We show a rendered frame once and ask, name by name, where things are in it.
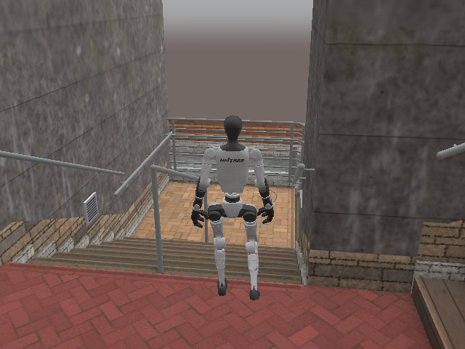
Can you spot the right robot hand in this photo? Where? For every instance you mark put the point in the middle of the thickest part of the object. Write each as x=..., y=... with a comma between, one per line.
x=269, y=212

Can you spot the left robot foot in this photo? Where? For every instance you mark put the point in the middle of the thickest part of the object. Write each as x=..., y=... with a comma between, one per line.
x=222, y=289

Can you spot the left robot upper arm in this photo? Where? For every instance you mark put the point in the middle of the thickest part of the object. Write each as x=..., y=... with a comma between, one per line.
x=206, y=165

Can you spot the right robot upper arm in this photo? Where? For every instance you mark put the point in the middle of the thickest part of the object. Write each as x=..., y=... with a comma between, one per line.
x=256, y=155

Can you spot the left robot hand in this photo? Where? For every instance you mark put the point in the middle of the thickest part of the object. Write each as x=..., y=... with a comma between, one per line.
x=195, y=217

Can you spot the robot right shin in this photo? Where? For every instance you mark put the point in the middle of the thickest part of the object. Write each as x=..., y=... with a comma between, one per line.
x=253, y=266

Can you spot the robot right forearm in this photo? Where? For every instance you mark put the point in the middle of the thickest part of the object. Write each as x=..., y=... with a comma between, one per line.
x=265, y=195

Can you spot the robot left forearm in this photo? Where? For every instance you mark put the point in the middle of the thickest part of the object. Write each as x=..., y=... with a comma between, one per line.
x=199, y=196

